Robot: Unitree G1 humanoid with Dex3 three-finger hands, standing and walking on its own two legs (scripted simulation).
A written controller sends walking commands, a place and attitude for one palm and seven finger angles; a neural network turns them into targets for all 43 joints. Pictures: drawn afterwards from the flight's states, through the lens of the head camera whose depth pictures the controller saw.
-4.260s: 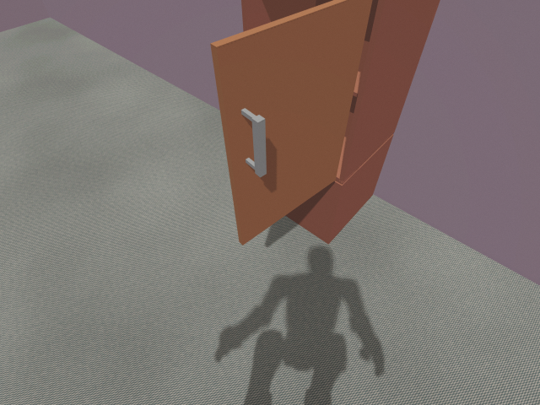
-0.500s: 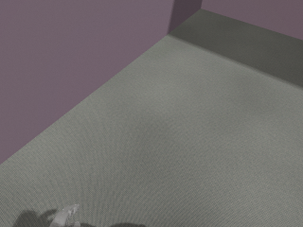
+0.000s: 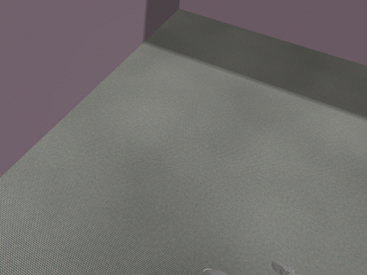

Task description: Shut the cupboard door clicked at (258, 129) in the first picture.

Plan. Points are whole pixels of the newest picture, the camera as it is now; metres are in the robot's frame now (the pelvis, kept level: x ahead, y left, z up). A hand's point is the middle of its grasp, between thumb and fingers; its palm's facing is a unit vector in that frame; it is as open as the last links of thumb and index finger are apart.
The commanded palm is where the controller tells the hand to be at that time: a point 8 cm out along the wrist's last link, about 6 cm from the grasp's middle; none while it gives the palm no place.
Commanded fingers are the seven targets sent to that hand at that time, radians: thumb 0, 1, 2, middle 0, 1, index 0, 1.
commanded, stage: walk around to get in front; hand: left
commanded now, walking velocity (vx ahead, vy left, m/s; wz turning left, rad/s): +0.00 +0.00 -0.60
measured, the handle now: out of the picture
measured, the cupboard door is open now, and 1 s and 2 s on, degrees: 82 82 82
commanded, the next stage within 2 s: walk to a spot facing it in 1.42 s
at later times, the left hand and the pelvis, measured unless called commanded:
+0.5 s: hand (136, 254) +0.18 +0.12 -0.15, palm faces -0.27 -0.94 -0.23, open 7.4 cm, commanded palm none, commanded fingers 0.00 0.90 0.90 -0.20 -0.30 -0.20 -0.30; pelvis +0.07 -0.05 +0.01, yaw -18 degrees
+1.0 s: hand (183, 160) +0.45 +0.03 -0.15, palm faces -0.54 -0.82 -0.17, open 7.4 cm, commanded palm none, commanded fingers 0.00 0.90 0.90 -0.20 -0.30 -0.20 -0.30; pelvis +0.26 -0.08 +0.01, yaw -34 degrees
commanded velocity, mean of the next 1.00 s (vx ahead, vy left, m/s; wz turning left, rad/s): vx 0.30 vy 0.00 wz -0.51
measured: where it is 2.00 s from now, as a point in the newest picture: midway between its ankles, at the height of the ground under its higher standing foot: (252, 209)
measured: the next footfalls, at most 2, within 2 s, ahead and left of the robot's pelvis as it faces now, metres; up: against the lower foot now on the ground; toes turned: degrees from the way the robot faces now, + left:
right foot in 0.28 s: +0.05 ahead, -0.15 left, +0.00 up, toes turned -17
left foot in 0.70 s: +0.31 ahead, +0.02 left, +0.00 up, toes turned -19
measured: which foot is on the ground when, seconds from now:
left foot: down 0.00-0.28, up 0.30-0.68, down 0.70-1.00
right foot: up 0.00-0.26, down 0.28-0.70, up 0.72-1.00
